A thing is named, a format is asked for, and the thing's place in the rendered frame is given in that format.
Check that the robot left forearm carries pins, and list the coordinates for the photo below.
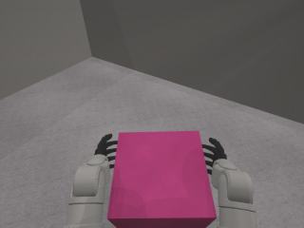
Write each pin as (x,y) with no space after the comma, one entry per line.
(87,194)

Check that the robot right forearm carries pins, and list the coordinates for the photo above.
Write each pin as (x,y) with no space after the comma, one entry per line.
(236,196)

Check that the right robot hand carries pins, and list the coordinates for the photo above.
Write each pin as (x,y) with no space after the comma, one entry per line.
(218,153)

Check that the left robot hand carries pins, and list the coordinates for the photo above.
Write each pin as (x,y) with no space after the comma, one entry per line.
(102,148)

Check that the carton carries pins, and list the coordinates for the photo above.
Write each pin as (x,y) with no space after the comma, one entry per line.
(160,180)

